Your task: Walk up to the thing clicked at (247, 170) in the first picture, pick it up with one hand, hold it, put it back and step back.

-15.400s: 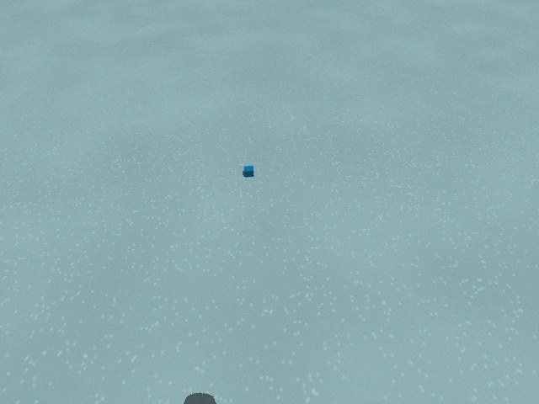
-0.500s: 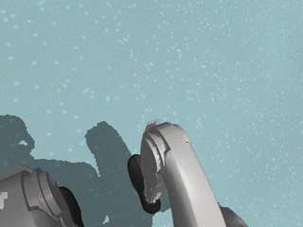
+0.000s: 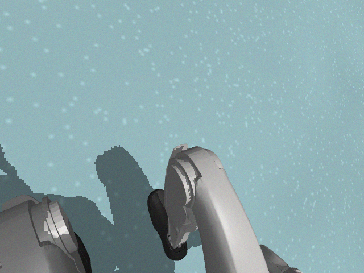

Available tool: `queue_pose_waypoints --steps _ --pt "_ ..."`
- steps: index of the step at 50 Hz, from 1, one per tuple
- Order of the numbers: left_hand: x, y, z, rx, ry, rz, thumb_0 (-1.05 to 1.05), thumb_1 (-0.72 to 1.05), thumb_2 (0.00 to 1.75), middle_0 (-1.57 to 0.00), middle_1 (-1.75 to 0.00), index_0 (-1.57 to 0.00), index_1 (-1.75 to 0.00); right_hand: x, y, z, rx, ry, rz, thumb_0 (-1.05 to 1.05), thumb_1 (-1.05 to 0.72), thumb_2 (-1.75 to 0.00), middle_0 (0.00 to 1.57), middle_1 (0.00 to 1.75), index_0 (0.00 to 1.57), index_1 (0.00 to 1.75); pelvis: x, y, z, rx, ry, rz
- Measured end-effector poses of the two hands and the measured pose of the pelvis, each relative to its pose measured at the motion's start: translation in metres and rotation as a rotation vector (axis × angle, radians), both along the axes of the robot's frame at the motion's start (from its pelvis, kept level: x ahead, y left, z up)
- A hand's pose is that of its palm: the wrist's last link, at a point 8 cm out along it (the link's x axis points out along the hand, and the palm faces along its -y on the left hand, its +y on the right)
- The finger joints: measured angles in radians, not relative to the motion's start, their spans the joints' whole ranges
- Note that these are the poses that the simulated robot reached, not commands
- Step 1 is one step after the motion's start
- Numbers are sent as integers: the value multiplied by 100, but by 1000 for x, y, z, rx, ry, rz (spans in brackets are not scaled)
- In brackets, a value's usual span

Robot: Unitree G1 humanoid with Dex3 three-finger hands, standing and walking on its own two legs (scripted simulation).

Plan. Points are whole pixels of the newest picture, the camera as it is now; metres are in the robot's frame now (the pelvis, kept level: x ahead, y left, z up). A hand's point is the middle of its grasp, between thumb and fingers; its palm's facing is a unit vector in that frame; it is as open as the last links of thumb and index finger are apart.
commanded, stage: rest palm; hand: left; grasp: from above
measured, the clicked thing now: out of the picture +0.45 +0.34 -0.28
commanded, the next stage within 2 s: close in 0.42 s
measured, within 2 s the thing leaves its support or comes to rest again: neither
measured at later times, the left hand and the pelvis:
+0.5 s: hand out of the picture +0.44 +0.33 -0.25, palm faces -0.43 -0.21 -0.88, open 12.3 cm; pelvis -0.01 +0.00 +0.00, yaw -1 degrees
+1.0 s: hand out of the picture +0.44 +0.35 -0.25, palm faces -0.44 -0.21 -0.87, open 9.9 cm; pelvis -0.01 +0.00 +0.00, yaw -1 degrees
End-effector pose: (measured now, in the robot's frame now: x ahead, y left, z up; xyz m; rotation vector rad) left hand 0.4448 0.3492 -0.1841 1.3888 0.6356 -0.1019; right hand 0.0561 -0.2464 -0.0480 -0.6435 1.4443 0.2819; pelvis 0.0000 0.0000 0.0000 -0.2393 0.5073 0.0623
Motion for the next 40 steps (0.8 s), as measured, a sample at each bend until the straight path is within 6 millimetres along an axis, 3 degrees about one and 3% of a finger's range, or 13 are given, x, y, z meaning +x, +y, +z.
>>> queue_pose_waypoints --steps 9,28,40 --pt "3 -5 -2 27 -23 8 0 -21 73 -35 -71 -34 -71 3 -3 1 19 -19 29 0 -90 -90 20 30 20 29 -2 0 -2 0 -7 -5" --pt "5 -13 -13 15 15 40 0 -17 68 -37 -71 -37 -71 -29 1 3 33 40 -20 1 -90 -90 20 30 20 30 -6 -1 -2 -3 -24 -20" --pt "2 -2 -5 38 -13 51 0 -1 57 -48 -63 -49 -62 -16 0 7 26 -2 13 1 -90 -90 20 30 20 30 -5 1 -2 -13 -28 -19"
